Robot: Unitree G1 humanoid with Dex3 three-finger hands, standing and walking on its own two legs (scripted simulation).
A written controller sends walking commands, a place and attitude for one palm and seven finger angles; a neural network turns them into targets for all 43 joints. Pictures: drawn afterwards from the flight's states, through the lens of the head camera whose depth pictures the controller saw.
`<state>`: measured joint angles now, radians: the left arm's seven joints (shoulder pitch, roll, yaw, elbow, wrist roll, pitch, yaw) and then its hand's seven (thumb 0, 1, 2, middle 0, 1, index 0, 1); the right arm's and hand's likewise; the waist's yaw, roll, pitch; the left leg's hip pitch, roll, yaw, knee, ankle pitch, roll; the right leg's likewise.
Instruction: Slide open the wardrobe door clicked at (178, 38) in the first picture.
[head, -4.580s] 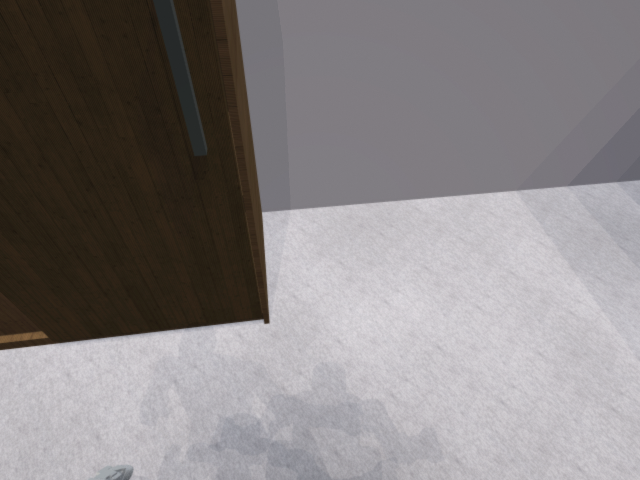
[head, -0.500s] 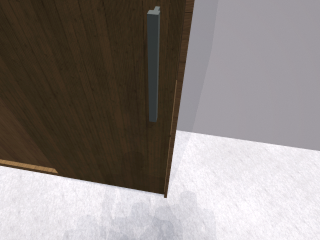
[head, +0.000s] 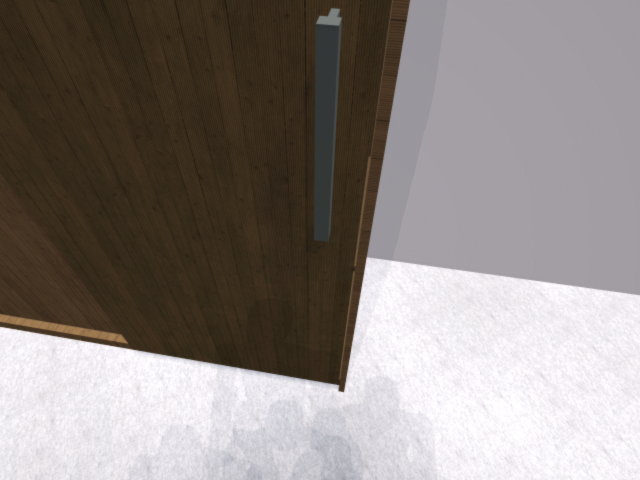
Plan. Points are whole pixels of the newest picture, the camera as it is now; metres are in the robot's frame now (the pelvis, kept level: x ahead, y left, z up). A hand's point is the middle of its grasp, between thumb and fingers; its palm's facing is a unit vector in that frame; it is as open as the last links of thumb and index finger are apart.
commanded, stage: come to a stop and stand still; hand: right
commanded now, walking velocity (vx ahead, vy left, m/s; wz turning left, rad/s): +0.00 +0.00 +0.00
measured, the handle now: (327, 144) +0.50 +0.03 +0.17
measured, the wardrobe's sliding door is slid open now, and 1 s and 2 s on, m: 0.00 0.00 0.00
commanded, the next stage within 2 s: look again from close up in 0.58 s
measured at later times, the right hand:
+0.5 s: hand out of the picture -0.01 -0.14 -0.18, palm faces +0.04 +0.99 -0.16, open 7.4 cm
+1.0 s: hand out of the picture +0.04 -0.18 -0.18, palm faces +0.01 +0.98 -0.22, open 7.4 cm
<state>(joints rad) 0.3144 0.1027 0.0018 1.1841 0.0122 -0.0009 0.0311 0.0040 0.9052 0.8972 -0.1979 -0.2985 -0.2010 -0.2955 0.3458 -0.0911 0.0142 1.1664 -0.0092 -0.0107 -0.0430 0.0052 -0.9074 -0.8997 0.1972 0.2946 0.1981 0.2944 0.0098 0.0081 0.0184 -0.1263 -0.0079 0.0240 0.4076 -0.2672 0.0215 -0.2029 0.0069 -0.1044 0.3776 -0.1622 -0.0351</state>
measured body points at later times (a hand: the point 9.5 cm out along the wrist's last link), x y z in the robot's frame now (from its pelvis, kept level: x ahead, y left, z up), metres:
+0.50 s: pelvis +0.02 +0.01 +0.00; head +0.03 +0.01 +0.45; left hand +0.01 +0.23 -0.16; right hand -0.01 -0.19 -0.16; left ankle -0.03 +0.10 -0.74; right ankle +0.03 -0.10 -0.74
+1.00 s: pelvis +0.02 +0.00 -0.01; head +0.02 +0.01 +0.44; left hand +0.04 +0.22 -0.17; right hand +0.04 -0.23 -0.16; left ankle -0.03 +0.10 -0.74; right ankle +0.03 -0.10 -0.74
